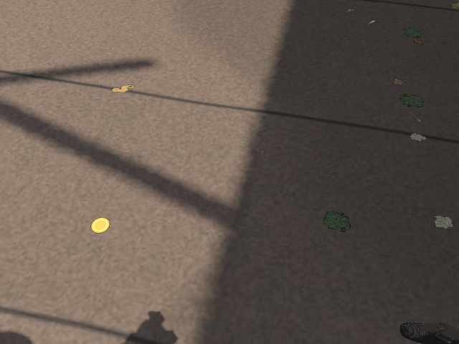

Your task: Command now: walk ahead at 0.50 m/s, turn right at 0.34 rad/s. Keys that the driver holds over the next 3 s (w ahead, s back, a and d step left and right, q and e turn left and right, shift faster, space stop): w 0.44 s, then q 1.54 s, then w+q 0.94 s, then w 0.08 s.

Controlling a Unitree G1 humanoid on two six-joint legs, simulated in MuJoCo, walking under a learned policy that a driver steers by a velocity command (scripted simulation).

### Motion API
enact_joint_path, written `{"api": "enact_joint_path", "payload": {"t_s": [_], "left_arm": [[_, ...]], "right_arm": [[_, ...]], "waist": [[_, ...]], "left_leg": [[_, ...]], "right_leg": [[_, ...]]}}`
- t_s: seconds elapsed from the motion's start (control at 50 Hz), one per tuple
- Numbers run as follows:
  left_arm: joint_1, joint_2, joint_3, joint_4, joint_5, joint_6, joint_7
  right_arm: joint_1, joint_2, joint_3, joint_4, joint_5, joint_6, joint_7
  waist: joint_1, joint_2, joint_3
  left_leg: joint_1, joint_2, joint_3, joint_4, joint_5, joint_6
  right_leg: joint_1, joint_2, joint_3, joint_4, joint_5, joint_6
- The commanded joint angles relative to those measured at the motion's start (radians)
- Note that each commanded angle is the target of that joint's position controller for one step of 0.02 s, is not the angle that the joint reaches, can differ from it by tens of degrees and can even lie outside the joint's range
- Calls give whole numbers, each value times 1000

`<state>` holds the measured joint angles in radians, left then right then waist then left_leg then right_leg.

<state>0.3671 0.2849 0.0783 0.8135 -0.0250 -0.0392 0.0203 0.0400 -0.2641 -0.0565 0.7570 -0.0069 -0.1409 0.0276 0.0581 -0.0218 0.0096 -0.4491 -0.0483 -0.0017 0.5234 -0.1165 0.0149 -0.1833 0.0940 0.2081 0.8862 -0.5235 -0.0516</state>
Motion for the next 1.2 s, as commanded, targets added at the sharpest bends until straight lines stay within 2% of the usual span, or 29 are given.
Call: {"api": "enact_joint_path", "payload": {"t_s": [0.02,0.04,0.08,0.12,0.16,0.24,0.36,0.4,0.42,0.44,0.46,0.48,0.5,0.52,0.54,0.58,0.66,0.76,0.88,0.92,0.94,0.96,0.98,1.0,1.02,1.04,1.06,1.1,1.2], "left_arm": [[-6,141,14,-86,-11,-25,-3],[-76,132,13,-105,4,-28,-3],[-91,98,13,-117,12,-32,-10],[-78,61,5,-115,10,-29,-15],[-134,43,-6,-140,19,-29,-15],[-260,19,-24,-171,19,-39,-26],[-399,44,-22,-220,3,-48,-50],[-354,73,-11,-215,6,-52,-55],[-261,100,6,-187,11,-52,-52],[-108,151,30,-143,17,-51,-43],[59,239,50,-125,38,-46,-29],[47,268,49,-119,46,-39,-35],[22,173,27,-129,37,-38,-38],[-44,133,12,-134,34,-42,-38],[-108,101,1,-134,36,-46,-43],[-191,71,-4,-126,41,-54,-46],[-242,104,9,-101,52,-60,-20],[-232,132,17,-72,41,-23,15],[-210,171,35,-47,10,23,17],[-224,169,37,-47,-4,33,22],[-180,154,35,-33,1,32,22],[-173,118,22,-64,41,22,16],[-186,78,3,-102,64,15,6],[-235,119,15,-86,41,17,-6],[-260,120,17,-96,14,22,-7],[-258,112,18,-82,19,28,4],[-262,129,25,-83,31,36,15],[-232,112,25,-79,32,43,19],[-251,80,10,-87,28,38,20]], "right_arm": [[252,-127,-44,12,21,14,-1],[201,-119,-36,5,6,22,-2],[168,-90,-22,12,-9,22,-4],[181,-91,-21,27,2,18,-4],[203,-130,-30,42,10,16,-9],[243,-167,-36,61,22,32,-18],[341,-188,-36,110,35,59,-20],[329,-207,-40,114,36,71,-24],[316,-206,-38,112,39,75,-27],[316,-179,-26,105,30,76,-30],[324,-111,2,70,-5,70,-31],[446,-32,24,74,13,52,-27],[387,-150,-6,93,35,47,-27],[321,-172,-16,75,45,48,-28],[298,-155,-16,80,38,59,-35],[313,-127,-22,87,29,94,-42],[286,-87,-24,45,20,134,-49],[166,-72,-19,-24,16,139,-22],[90,-96,-36,-109,17,155,11],[140,-106,-46,-112,19,153,14],[212,-158,-67,-100,13,149,2],[285,-291,-103,-106,2,150,-24],[289,-324,-101,-124,-18,148,-26],[273,-251,-81,-133,-9,141,-17],[210,-227,-74,-142,0,133,-17],[158,-203,-69,-147,16,135,-22],[115,-186,-64,-156,24,142,-31],[88,-191,-63,-170,7,151,-41],[108,-212,-75,-178,13,160,-63]], "waist": [[-140,135,-119],[-122,72,-46],[-73,96,-12],[-60,123,-20],[-68,109,-7],[-106,95,6],[-138,110,37],[-92,121,13],[-36,111,-41],[31,88,-142],[79,-77,-296],[8,-309,-395],[43,-153,-308],[23,-112,-195],[-14,-44,-149],[-75,-74,-96],[-109,-76,-66],[-65,-58,-63],[-42,-64,-43],[-80,-55,-64],[-106,8,-111],[-108,225,-191],[-95,329,-294],[-135,162,-322],[-109,127,-238],[-83,65,-173],[-63,73,-133],[-34,129,-131],[-57,157,-155]], "left_leg": [[625,387,-600,-243,-368,212],[490,351,-498,-268,-262,200],[356,290,-368,-309,-87,193],[324,268,-294,-340,4,205],[315,276,-247,-373,80,223],[306,237,-127,-391,138,193],[411,289,-115,-333,160,161],[444,301,-107,-260,287,139],[431,271,-70,-148,432,117],[349,220,-25,43,454,85],[126,140,18,390,116,35],[-180,-4,-41,656,-491,-9],[-249,44,-133,749,-491,-11],[-264,75,-119,744,-421,-11],[-222,114,-100,699,-367,-24],[-111,149,-88,620,-286,-42],[-99,139,-64,527,-148,-71],[-68,144,-16,292,26,-61],[-70,113,40,149,-126,-6],[40,69,76,4,-55,34],[192,55,38,-90,166,73],[439,254,-240,-56,694,175],[591,447,-560,-81,805,399],[557,417,-496,-109,688,382],[477,367,-400,-123,558,327],[402,312,-346,-144,413,270],[325,282,-319,-167,315,241],[229,236,-290,-189,281,232],[215,211,-324,-180,135,218]], "right_leg": [[-593,-84,-23,417,58,18],[-568,-116,-53,381,124,15],[-490,-172,-72,281,190,10],[-464,-191,-108,205,202,18],[-490,-207,-132,99,256,36],[-437,-194,-174,-161,472,51],[-382,-149,-199,-340,490,25],[-290,-126,-216,-386,440,-5],[-147,-101,-240,-421,445,-29],[83,-123,-217,-409,461,-63],[377,-361,48,-379,604,-135],[565,-538,431,-493,597,-279],[476,-502,360,-507,654,-246],[353,-469,180,-501,826,-212],[243,-418,66,-514,934,-186],[70,-365,-68,-577,967,-154],[-19,-365,-202,-642,1019,-178],[33,-355,-311,-649,902,-161],[151,-413,-310,-514,875,-135],[146,-383,-345,-378,921,-83],[94,-316,-383,-227,882,-22],[-151,-213,-425,60,529,65],[-418,-48,-306,315,-189,117],[-444,-86,-145,397,-181,105],[-480,-107,-139,386,-99,91],[-488,-127,-141,325,-25,92],[-464,-137,-140,263,36,98],[-374,-109,-155,208,103,113],[-298,-85,-136,-29,170,136]]}}
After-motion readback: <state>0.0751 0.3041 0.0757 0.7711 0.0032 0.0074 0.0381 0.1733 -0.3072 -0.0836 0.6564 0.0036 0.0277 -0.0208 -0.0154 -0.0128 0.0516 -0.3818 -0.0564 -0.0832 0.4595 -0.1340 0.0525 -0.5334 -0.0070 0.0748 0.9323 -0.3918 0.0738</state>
